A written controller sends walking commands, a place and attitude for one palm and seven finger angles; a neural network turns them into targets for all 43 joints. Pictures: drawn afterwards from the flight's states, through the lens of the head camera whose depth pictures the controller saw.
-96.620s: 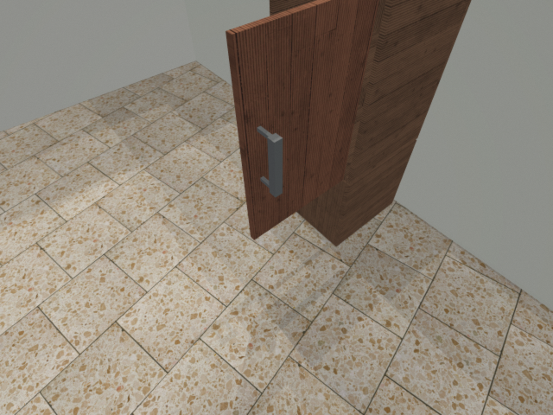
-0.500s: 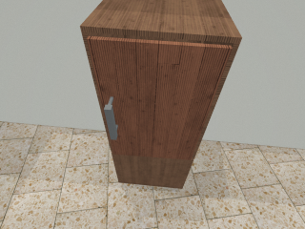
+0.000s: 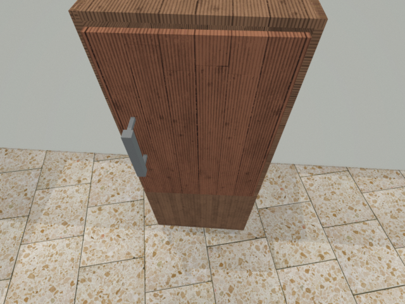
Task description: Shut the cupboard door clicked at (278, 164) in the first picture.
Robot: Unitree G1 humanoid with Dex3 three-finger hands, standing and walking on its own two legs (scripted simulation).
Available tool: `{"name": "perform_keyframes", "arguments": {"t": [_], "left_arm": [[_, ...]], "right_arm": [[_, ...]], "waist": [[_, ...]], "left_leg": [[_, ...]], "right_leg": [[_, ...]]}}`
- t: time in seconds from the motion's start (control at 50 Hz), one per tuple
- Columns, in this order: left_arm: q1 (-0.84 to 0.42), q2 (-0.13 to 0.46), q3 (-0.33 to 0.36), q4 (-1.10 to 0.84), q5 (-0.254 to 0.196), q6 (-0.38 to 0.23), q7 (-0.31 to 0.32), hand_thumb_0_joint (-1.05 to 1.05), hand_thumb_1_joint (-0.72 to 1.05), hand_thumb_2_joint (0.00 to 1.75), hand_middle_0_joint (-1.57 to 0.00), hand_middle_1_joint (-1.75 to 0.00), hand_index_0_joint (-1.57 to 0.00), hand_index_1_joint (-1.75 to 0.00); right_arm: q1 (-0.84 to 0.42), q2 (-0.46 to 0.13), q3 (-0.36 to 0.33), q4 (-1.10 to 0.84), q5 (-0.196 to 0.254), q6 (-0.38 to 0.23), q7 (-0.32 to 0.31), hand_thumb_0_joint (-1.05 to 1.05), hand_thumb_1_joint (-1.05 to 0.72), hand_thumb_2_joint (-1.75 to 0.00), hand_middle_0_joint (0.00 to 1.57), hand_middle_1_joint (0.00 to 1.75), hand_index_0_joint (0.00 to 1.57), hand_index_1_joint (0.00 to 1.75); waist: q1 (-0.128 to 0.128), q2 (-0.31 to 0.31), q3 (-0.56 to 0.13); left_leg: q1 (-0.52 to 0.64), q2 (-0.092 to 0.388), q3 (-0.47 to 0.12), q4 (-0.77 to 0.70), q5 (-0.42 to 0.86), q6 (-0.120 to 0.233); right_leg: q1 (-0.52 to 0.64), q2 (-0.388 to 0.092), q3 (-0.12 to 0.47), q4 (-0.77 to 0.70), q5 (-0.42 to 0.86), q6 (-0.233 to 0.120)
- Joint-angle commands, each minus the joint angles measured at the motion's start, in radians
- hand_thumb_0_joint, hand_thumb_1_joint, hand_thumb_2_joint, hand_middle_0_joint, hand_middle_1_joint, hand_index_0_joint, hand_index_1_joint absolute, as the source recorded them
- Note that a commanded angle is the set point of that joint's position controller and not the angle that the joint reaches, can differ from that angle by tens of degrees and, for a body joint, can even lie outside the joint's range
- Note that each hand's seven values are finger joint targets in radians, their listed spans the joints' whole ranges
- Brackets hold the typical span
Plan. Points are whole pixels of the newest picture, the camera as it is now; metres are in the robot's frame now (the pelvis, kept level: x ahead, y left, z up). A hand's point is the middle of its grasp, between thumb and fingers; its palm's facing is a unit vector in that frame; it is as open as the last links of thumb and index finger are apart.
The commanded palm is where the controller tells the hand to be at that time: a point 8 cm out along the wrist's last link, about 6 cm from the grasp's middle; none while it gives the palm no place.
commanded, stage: come to a stop and stand still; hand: left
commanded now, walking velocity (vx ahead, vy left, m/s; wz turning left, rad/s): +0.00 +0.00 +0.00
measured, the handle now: (137, 148) +0.46 +0.20 -0.03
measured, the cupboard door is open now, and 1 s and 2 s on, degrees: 1 1 1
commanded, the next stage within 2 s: look again from close up in 0.98 s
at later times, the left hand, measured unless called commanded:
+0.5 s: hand out of the picture +0.02 +0.23 -0.15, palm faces +0.05 -0.96 -0.26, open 7.4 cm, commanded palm none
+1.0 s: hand out of the picture -0.03 +0.27 -0.16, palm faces +0.02 -0.96 -0.29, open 7.4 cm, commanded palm none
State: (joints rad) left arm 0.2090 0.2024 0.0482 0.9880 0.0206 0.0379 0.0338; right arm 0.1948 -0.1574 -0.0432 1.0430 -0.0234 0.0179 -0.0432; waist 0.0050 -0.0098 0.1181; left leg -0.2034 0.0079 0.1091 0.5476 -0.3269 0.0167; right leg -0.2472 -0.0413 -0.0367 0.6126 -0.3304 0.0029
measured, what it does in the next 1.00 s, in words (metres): steps on the spot: left foot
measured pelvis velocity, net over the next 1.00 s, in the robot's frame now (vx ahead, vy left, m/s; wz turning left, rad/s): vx -0.05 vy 0.04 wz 0.03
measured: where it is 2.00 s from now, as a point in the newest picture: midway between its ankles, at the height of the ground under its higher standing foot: outside the picture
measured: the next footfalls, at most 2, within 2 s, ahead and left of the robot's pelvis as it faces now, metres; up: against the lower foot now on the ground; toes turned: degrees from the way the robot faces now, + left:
left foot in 0.28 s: +0.03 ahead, +0.10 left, +0.00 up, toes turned +3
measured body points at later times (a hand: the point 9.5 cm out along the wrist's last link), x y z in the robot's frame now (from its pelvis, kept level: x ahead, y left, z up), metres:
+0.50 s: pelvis -0.06 +0.01 +0.01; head -0.07 +0.03 +0.46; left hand +0.01 +0.28 -0.13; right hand +0.05 -0.27 -0.11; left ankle -0.01 +0.10 -0.73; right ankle -0.01 -0.11 -0.73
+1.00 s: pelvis -0.05 +0.04 +0.01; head -0.06 +0.05 +0.46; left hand -0.03 +0.32 -0.14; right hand +0.03 -0.25 -0.12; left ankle -0.01 +0.10 -0.73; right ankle -0.01 -0.11 -0.73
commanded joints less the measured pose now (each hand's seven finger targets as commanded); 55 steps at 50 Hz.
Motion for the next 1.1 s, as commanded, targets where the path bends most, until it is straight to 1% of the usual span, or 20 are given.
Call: {"name": "perform_keyframes", "arguments": {"t": [0.0,0.02,0.04,0.06,0.12,0.16,0.2,0.22,0.24,0.28,0.3,0.34,0.36,0.46,0.54,0.58,0.74,0.88,1.04,1.08], "left_arm": [[0.126,0.128,0.017,-0.097,0.01,-0.046,0.017,0.0,0.9,0.9,-0.2,-0.3,-0.2,-0.3],[0.115,0.15,0.007,-0.109,0.005,-0.045,0.019,0.0,0.9,0.9,-0.2,-0.3,-0.2,-0.3],[0.122,0.15,0.016,-0.119,0.008,-0.054,0.025,0.0,0.9,0.9,-0.2,-0.3,-0.2,-0.3],[0.105,0.155,0.014,-0.12,0.011,-0.066,0.025,0.0,0.9,0.9,-0.2,-0.3,-0.2,-0.3],[0.043,0.195,0.026,-0.167,0.014,-0.061,0.025,0.0,0.9,0.9,-0.2,-0.3,-0.2,-0.3],[0.003,0.219,0.026,-0.188,0.015,-0.059,0.021,0.0,0.9,0.9,-0.2,-0.3,-0.2,-0.3],[-0.039,0.245,0.03,-0.204,0.01,-0.055,0.016,0.0,0.9,0.9,-0.2,-0.3,-0.2,-0.3],[-0.059,0.246,0.028,-0.203,0.006,-0.055,0.012,0.0,0.9,0.9,-0.2,-0.3,-0.2,-0.3],[-0.072,0.239,0.024,-0.203,0.002,-0.055,0.009,0.0,0.9,0.9,-0.2,-0.3,-0.2,-0.3],[-0.059,0.217,0.02,-0.203,0.002,-0.055,0.0,0.0,0.9,0.9,-0.2,-0.3,-0.2,-0.3],[-0.057,0.229,0.021,-0.194,0.006,-0.052,-0.001,0.0,0.9,0.9,-0.2,-0.3,-0.2,-0.3],[-0.035,0.247,0.023,-0.169,0.006,-0.053,-0.009,0.0,0.9,0.9,-0.2,-0.3,-0.2,-0.3],[-0.023,0.245,0.02,-0.16,0.005,-0.057,-0.011,0.0,0.9,0.9,-0.2,-0.3,-0.2,-0.3],[-0.023,0.26,0.013,-0.124,0.004,-0.063,-0.02,0.0,0.9,0.9,-0.2,-0.3,-0.2,-0.3],[-0.017,0.27,0.008,-0.091,0.002,-0.062,-0.023,0.0,0.9,0.9,-0.2,-0.3,-0.2,-0.3],[-0.009,0.273,0.004,-0.075,0.002,-0.063,-0.021,0.0,0.9,0.9,-0.2,-0.3,-0.2,-0.3],[0.015,0.282,-0.009,-0.009,0.001,-0.061,-0.017,0.0,0.9,0.9,-0.2,-0.3,-0.2,-0.3],[0.017,0.282,-0.014,0.019,0.001,-0.065,-0.012,0.0,0.9,0.9,-0.2,-0.3,-0.2,-0.3],[0.001,0.271,-0.019,0.036,0.003,-0.062,-0.01,0.0,0.9,0.9,-0.2,-0.3,-0.2,-0.3],[-0.001,0.271,-0.02,0.039,0.003,-0.063,-0.009,0.0,0.9,0.9,-0.2,-0.3,-0.2,-0.3]], "right_arm": [[0.03,-0.132,-0.049,-0.146,0.011,-0.046,0.008,0.0,-0.9,-0.9,0.2,0.3,0.2,0.3],[0.02,-0.1,-0.033,-0.159,0.014,-0.031,0.011,0.0,-0.9,-0.9,0.2,0.3,0.2,0.3],[-0.01,-0.094,-0.035,-0.166,0.012,-0.017,0.01,0.0,-0.9,-0.9,0.2,0.3,0.2,0.3],[-0.027,-0.118,-0.038,-0.168,0.007,-0.012,0.015,0.0,-0.9,-0.9,0.2,0.3,0.2,0.3],[-0.045,-0.138,-0.047,-0.189,0.014,-0.003,0.017,0.0,-0.9,-0.9,0.2,0.3,0.2,0.3],[-0.037,-0.141,-0.043,-0.19,0.013,-0.003,0.028,0.0,-0.9,-0.9,0.2,0.3,0.2,0.3],[-0.008,-0.173,-0.046,-0.187,0.01,-0.011,0.031,0.0,-0.9,-0.9,0.2,0.3,0.2,0.3],[0.002,-0.188,-0.045,-0.179,0.007,-0.017,0.032,0.0,-0.9,-0.9,0.2,0.3,0.2,0.3],[0.007,-0.216,-0.044,-0.175,0.005,-0.026,0.033,0.0,-0.9,-0.9,0.2,0.3,0.2,0.3],[-0.03,-0.271,-0.041,-0.187,-0.005,-0.036,0.036,0.0,-0.9,-0.9,0.2,0.3,0.2,0.3],[-0.053,-0.265,-0.037,-0.186,-0.007,-0.033,0.039,0.0,-0.9,-0.9,0.2,0.3,0.2,0.3],[-0.088,-0.281,-0.031,-0.191,-0.007,-0.037,0.041,0.0,-0.9,-0.9,0.2,0.3,0.2,0.3],[-0.085,-0.286,-0.028,-0.192,-0.006,-0.042,0.04,0.0,-0.9,-0.9,0.2,0.3,0.2,0.3],[-0.063,-0.315,-0.023,-0.175,-0.002,-0.046,0.042,0.0,-0.9,-0.9,0.2,0.3,0.2,0.3],[-0.055,-0.342,-0.022,-0.148,0.001,-0.045,0.043,0.0,-0.9,-0.9,0.2,0.3,0.2,0.3],[-0.056,-0.345,-0.02,-0.131,0.004,-0.049,0.043,0.0,-0.9,-0.9,0.2,0.3,0.2,0.3],[-0.045,-0.362,-0.016,-0.072,0.011,-0.048,0.043,0.0,-0.9,-0.9,0.2,0.3,0.2,0.3],[-0.054,-0.352,-0.011,-0.036,0.015,-0.054,0.043,0.0,-0.9,-0.9,0.2,0.3,0.2,0.3],[-0.072,-0.344,-0.009,-0.015,0.015,-0.052,0.042,0.0,-0.9,-0.9,0.2,0.3,0.2,0.3],[-0.076,-0.342,-0.009,-0.011,0.015,-0.055,0.042,0.0,-0.9,-0.9,0.2,0.3,0.2,0.3]], "waist": [[0.0,-0.165,-0.313],[0.011,-0.181,-0.278],[0.02,-0.274,-0.254],[0.016,-0.228,-0.219],[-0.002,-0.124,-0.122],[-0.012,-0.097,-0.092],[-0.032,-0.106,-0.075],[-0.04,-0.087,-0.067],[-0.044,-0.036,-0.061],[-0.015,0.069,-0.036],[-0.008,0.104,-0.021],[0.01,0.142,-0.013],[0.015,0.149,-0.037],[0.003,0.059,-0.11],[-0.002,0.025,-0.1],[0.002,0.031,-0.114],[0.001,0.004,-0.08],[0.002,0.006,-0.098],[0.0,0.016,-0.079],[0.0,0.019,-0.102]], "left_leg": [[-0.047,0.057,-0.076,0.13,0.302,0.009],[-0.139,-0.001,-0.084,0.156,-0.044,-0.002],[-0.193,-0.001,-0.104,0.227,-0.138,-0.001],[-0.209,0.007,-0.113,0.272,-0.142,0.003],[-0.215,0.015,-0.122,0.302,-0.135,-0.002],[-0.152,0.014,-0.097,0.211,-0.084,-0.004],[-0.058,0.013,-0.086,0.107,0.007,0.001],[-0.004,0.018,-0.091,0.043,0.062,0.006],[0.026,0.042,-0.133,-0.019,0.092,0.018],[-0.065,0.111,-0.223,-0.126,0.014,0.058],[-0.144,0.102,-0.24,-0.161,-0.084,0.053],[-0.21,0.099,-0.263,-0.23,-0.185,0.049],[-0.2,0.103,-0.264,-0.239,-0.153,0.049],[-0.137,0.105,-0.258,-0.251,-0.132,0.042],[-0.131,0.11,-0.265,-0.275,-0.162,0.039],[-0.118,0.115,-0.271,-0.283,-0.125,0.041],[-0.106,0.123,-0.278,-0.324,-0.124,0.036],[-0.061,0.119,-0.259,-0.315,-0.006,0.032],[-0.052,0.115,-0.255,-0.333,-0.009,0.025],[-0.025,0.115,-0.245,-0.32,0.05,0.024]], "right_leg": [[0.202,-0.157,0.151,-0.125,0.74,-0.071],[0.261,-0.213,0.184,-0.12,0.819,-0.112],[0.259,-0.219,0.212,-0.137,0.871,-0.134],[0.25,-0.214,0.205,-0.138,0.893,-0.142],[0.128,-0.221,0.203,-0.174,0.687,-0.187],[0.053,-0.191,0.172,-0.202,0.511,-0.176],[-0.049,-0.168,0.161,-0.237,0.246,-0.145],[-0.101,-0.152,0.156,-0.249,0.114,-0.122],[-0.145,-0.121,0.145,-0.247,-0.005,-0.097],[-0.105,-0.049,0.094,-0.241,-0.085,-0.048],[-0.051,-0.045,0.085,-0.239,-0.113,-0.042],[0.011,-0.039,0.072,-0.224,-0.089,-0.036],[0.047,-0.042,0.069,-0.226,-0.039,-0.039],[0.062,-0.063,0.073,-0.26,-0.041,-0.038],[0.041,-0.07,0.074,-0.274,-0.066,-0.034],[0.064,-0.072,0.072,-0.268,-0.005,-0.034],[0.064,-0.08,0.069,-0.276,0.028,-0.027],[0.091,-0.094,0.071,-0.283,0.108,-0.025],[0.091,-0.095,0.07,-0.296,0.108,-0.02],[0.1,-0.1,0.069,-0.295,0.137,-0.019]]}}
